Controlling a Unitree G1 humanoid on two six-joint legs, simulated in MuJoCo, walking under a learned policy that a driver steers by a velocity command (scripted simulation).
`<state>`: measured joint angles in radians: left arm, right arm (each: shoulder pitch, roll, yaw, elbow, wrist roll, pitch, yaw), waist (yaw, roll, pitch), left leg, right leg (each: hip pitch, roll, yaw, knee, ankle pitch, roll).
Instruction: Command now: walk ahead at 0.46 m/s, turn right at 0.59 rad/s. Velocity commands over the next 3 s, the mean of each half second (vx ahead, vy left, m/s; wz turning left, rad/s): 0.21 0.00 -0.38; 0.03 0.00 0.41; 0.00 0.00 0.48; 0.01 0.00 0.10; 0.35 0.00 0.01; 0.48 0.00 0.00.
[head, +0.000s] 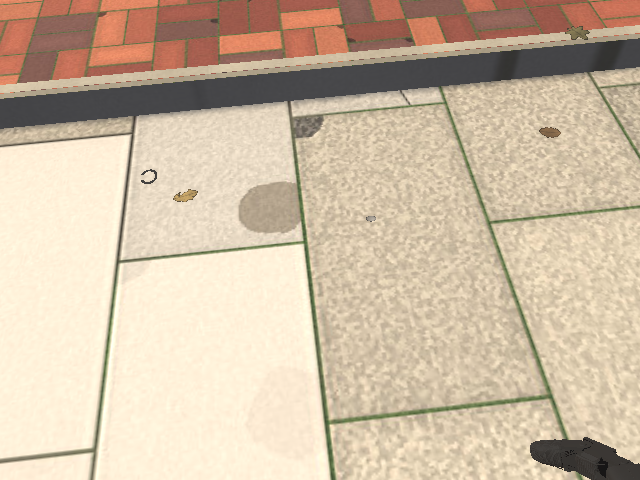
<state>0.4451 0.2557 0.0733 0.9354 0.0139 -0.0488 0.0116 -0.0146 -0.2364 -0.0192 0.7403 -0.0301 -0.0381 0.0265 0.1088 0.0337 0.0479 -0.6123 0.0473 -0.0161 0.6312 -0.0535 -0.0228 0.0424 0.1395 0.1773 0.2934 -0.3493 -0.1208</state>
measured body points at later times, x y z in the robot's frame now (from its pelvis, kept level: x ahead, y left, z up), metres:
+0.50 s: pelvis +0.15 +0.01 +0.00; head +0.17 +0.00 +0.45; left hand +0.35 +0.22 -0.11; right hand +0.14 -0.24 -0.14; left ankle +0.18 +0.13 -0.73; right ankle +0.17 -0.10 -0.74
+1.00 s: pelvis +0.13 +0.04 +0.01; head +0.15 +0.07 +0.45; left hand +0.21 +0.32 -0.13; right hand +0.24 -0.24 -0.10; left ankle +0.12 +0.11 -0.73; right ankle +0.15 -0.11 -0.66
